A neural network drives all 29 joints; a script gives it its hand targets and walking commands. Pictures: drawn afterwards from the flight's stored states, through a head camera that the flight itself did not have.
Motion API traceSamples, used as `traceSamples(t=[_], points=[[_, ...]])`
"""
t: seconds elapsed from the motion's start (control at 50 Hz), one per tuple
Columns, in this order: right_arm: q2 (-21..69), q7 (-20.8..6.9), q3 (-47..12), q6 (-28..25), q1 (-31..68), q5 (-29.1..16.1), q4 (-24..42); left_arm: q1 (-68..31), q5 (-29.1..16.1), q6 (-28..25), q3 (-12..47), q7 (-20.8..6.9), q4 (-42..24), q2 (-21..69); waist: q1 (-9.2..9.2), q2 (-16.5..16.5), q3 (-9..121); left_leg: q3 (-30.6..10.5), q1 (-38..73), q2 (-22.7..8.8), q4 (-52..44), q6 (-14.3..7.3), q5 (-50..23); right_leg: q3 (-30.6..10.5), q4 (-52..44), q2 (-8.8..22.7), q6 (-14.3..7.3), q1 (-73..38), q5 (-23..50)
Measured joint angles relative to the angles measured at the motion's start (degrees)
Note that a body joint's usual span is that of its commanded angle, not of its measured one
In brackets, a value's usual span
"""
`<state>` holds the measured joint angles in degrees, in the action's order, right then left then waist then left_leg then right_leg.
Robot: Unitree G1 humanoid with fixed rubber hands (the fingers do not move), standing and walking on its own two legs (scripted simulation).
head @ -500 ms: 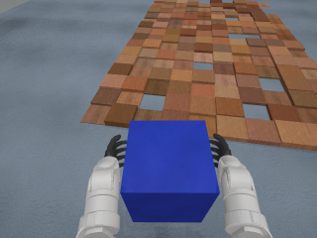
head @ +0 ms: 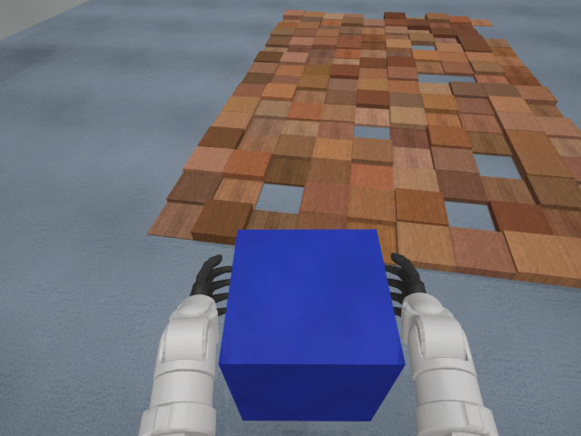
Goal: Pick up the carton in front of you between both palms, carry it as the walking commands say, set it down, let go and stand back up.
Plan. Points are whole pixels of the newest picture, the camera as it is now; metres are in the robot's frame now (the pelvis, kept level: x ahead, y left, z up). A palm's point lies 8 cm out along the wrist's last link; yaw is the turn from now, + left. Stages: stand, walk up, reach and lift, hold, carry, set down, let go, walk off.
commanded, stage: reach and lift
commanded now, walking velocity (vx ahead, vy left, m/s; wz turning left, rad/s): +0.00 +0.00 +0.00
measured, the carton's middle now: (306, 329) +0.28 +0.00 -0.04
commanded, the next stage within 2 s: hold in 0.02 s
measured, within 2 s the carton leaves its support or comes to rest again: neither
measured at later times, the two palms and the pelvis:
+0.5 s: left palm (199, 304) +0.27 +0.15 +0.05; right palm (416, 302) +0.27 -0.15 +0.05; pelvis -0.01 +0.00 +0.00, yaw +0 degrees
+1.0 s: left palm (200, 302) +0.28 +0.15 +0.05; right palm (416, 300) +0.28 -0.15 +0.05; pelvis -0.01 +0.00 +0.00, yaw +0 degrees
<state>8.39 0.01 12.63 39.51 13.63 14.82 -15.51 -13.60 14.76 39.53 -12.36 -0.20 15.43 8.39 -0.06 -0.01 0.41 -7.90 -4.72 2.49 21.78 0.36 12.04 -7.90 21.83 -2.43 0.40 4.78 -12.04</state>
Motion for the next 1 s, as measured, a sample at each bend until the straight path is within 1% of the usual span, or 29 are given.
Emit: traceSamples(t=[0.16,0.28,0.6,1.0], points=[[-0.18,0.34,-1.27,2.47,-0.85,-1.04,3.90,0.94,-1.08,2.49,1.29,0.36,-4.01,-0.20,0.07,-0.02,0.23,-0.01,1.39,-0.08,-1.08,0.01,-0.58,0.06,-1.12,0.08,0.00,-1.42,0.60],[0.21,-0.23,0.25,4.00,1.01,0.03,2.31,-0.94,0.00,4.02,-0.19,-0.17,-2.38,0.19,-0.02,-0.01,-0.36,0.08,2.31,-0.11,-0.97,0.02,-0.73,0.10,-1.04,0.06,-0.01,-2.34,0.77],[0.66,-0.60,1.89,3.50,2.90,0.75,1.30,-2.94,0.71,3.53,-1.85,-0.54,-1.27,0.67,-0.01,0.01,-1.42,0.29,1.34,-0.05,0.32,0.04,-0.64,0.32,0.20,0.05,0.07,-1.39,0.69],[0.19,-0.47,0.00,4.16,0.92,0.31,3.12,-0.93,0.41,4.24,0.05,-0.46,-3.19,0.19,0.02,-0.03,-1.07,0.38,2.31,-0.21,-0.99,-0.02,-0.69,0.53,-1.16,0.15,-0.05,-2.41,0.76]])
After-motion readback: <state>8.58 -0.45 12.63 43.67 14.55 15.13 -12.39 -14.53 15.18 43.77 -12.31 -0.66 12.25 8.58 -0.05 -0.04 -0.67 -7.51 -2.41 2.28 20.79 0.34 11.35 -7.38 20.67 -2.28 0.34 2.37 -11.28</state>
